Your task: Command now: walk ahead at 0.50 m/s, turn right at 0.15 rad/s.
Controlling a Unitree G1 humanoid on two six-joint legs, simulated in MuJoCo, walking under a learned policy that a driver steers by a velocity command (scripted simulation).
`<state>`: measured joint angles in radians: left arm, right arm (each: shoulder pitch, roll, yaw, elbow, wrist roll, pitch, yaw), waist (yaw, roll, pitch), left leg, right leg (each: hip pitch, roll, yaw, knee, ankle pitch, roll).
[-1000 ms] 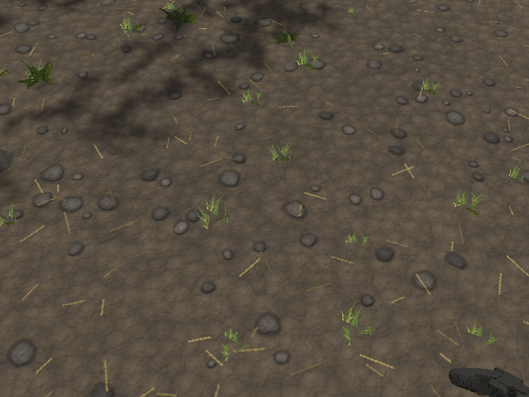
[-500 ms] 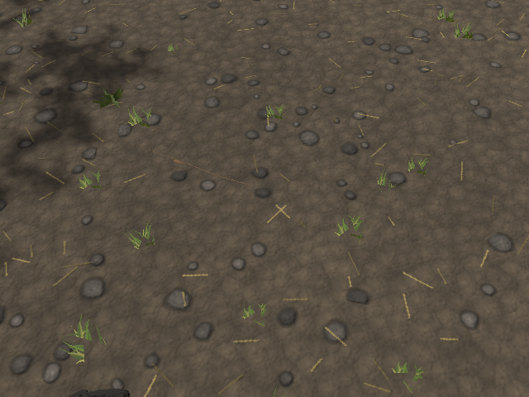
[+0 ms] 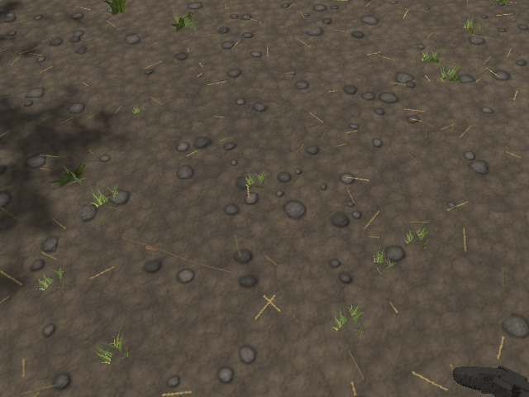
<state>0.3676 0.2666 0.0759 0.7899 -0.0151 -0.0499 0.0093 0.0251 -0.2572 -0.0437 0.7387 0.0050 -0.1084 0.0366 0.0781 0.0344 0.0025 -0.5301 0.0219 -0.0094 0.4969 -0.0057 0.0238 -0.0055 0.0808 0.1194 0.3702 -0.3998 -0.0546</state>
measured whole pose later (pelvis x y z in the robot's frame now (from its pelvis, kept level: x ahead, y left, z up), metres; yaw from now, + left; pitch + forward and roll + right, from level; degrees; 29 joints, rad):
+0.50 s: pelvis +0.27 +0.01 +0.01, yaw +2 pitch +3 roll +1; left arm 0.02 0.24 0.04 0.67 -0.01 -0.09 -0.03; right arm 0.40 -0.27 -0.05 0.89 0.02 -0.06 0.00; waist -0.11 -0.03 0.01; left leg -0.02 -0.05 -0.04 0.30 -0.33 0.03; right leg -0.56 -0.05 0.05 0.51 0.00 0.01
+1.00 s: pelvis +0.52 +0.03 +0.00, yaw +19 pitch +2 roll -3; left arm 0.31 0.29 0.09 0.86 -0.01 -0.07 0.01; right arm 0.09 -0.27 -0.06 0.69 0.02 -0.01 0.05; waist 0.08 0.04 0.02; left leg -0.63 0.10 0.01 0.68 -0.08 0.04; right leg 0.06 -0.02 -0.25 0.26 -0.34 0.04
